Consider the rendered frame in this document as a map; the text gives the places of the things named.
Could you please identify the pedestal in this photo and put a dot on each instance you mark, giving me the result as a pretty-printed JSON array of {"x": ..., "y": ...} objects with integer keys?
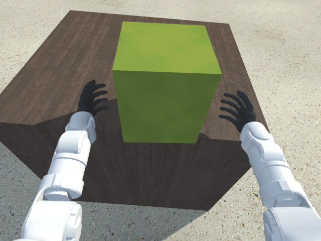
[{"x": 38, "y": 103}]

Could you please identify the robot right upper arm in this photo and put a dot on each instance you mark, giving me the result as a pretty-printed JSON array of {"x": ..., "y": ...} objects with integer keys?
[{"x": 298, "y": 223}]

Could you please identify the right robot forearm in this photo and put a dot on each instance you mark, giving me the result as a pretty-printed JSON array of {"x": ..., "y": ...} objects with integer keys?
[{"x": 278, "y": 187}]

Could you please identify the robot left upper arm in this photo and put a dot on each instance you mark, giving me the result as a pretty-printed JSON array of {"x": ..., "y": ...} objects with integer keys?
[{"x": 53, "y": 221}]

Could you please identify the robot right hand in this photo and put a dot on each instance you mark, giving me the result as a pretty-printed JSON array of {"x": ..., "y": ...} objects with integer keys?
[{"x": 245, "y": 111}]

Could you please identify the robot left hand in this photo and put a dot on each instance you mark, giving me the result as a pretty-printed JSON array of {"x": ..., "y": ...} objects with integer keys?
[{"x": 87, "y": 102}]

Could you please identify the left robot forearm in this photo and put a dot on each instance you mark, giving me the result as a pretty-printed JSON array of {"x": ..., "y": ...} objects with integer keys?
[{"x": 64, "y": 180}]

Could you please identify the carton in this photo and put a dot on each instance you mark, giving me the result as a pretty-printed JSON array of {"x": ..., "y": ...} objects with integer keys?
[{"x": 165, "y": 78}]

